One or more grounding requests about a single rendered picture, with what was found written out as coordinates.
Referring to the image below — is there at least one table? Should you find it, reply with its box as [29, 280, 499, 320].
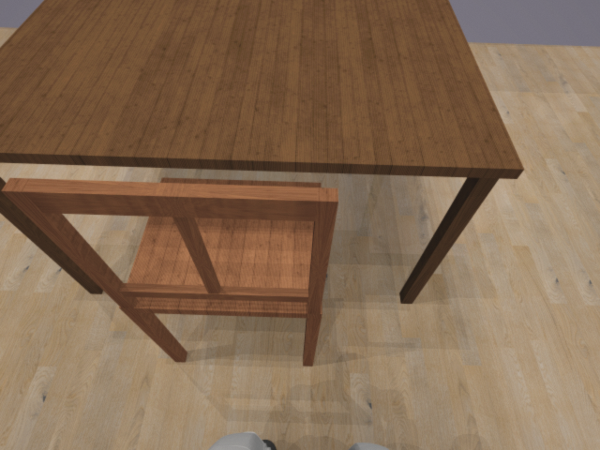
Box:
[0, 0, 524, 304]

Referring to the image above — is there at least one chair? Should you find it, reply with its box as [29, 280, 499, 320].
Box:
[1, 178, 338, 367]

